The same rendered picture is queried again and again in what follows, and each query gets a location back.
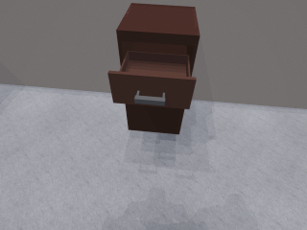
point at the drawer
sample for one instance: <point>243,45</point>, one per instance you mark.
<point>153,74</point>

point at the cabinet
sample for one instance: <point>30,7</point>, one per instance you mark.
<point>164,29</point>

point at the handle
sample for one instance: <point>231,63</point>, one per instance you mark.
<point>149,99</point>

